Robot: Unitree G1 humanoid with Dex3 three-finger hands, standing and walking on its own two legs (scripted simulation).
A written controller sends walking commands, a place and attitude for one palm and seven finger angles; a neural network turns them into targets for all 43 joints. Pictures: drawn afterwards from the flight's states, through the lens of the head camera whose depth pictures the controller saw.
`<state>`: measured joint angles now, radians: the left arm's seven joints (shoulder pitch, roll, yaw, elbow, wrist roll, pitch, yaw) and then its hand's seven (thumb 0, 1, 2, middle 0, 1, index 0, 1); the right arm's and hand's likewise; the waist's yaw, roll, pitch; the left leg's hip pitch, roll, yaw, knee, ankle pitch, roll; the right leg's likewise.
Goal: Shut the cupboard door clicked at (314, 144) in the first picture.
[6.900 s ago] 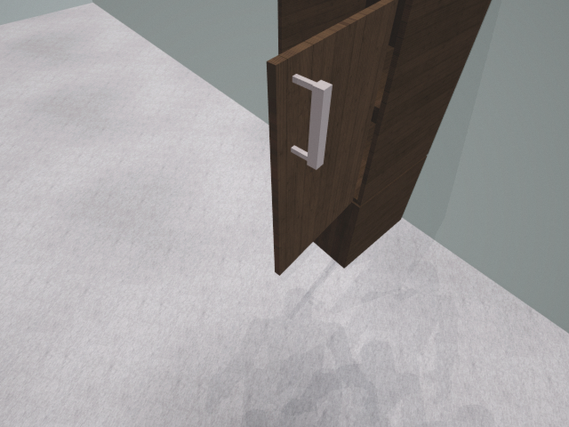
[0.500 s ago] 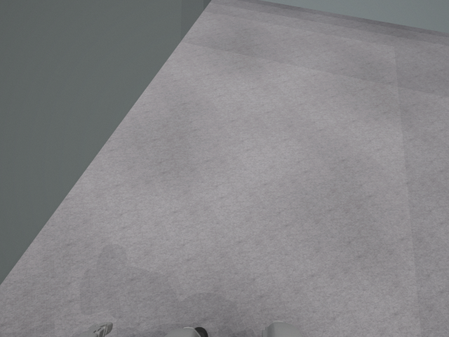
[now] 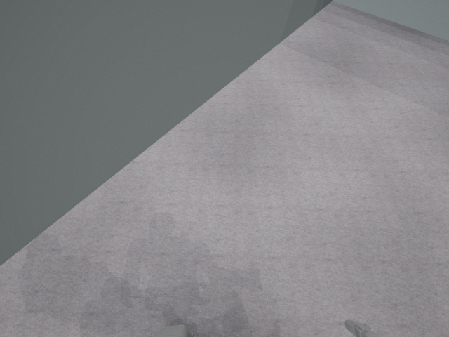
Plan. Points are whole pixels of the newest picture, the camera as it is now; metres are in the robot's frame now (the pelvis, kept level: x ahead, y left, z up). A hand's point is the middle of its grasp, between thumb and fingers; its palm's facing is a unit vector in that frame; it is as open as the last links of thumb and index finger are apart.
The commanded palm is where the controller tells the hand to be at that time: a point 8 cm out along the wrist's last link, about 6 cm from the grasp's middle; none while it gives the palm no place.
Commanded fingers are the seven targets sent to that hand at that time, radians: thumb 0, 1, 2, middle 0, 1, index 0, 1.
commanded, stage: walk to a spot facing it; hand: left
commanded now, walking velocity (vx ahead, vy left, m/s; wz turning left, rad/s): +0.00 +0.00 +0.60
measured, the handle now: out of the picture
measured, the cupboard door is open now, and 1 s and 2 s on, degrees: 98 98 98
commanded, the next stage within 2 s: none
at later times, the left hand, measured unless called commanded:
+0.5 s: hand out of the picture +0.08 +0.17 -0.13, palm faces +0.26 -0.92 -0.30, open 7.3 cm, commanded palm none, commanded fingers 0.00 0.90 0.90 -0.20 -0.30 -0.20 -0.30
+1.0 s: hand out of the picture -0.03 +0.19 -0.16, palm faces +0.59 -0.77 -0.25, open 7.4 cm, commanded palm none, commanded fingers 0.00 0.90 0.90 -0.20 -0.30 -0.20 -0.30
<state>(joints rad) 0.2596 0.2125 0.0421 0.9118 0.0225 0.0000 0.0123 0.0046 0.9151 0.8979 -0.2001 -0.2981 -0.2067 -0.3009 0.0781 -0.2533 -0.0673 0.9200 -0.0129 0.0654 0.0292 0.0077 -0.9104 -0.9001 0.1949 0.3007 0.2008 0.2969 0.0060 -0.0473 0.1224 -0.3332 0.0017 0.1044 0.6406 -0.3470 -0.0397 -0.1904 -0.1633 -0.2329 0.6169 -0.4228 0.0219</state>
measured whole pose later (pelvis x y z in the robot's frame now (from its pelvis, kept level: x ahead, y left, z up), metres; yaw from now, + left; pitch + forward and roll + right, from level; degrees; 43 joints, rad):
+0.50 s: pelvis +0.03 -0.05 +0.01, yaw +17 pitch +1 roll +3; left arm 0.17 0.18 0.03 0.86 0.02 0.01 0.02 0.00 0.91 0.90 -0.20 -0.30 -0.20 -0.30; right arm 0.17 -0.26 -0.09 0.95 -0.02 0.08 0.02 0.01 -0.91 -0.90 0.20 0.30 0.20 0.30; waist -0.03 0.05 0.10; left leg -0.50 -0.03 -0.03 1.14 -0.45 -0.05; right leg -0.27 -0.08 -0.11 0.58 -0.32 -0.02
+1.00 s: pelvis +0.04 -0.02 +0.01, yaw +35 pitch +1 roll +0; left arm 0.19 0.26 0.07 0.91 0.02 0.06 0.00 0.01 0.91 0.90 -0.19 -0.30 -0.20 -0.30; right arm 0.13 -0.22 -0.05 0.91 -0.02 0.03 0.00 0.00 -0.91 -0.90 0.20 0.30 0.21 0.30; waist 0.01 -0.04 0.09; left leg -0.28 -0.02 0.02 0.53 -0.27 0.04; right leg -0.49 -0.11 -0.02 1.11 -0.41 0.08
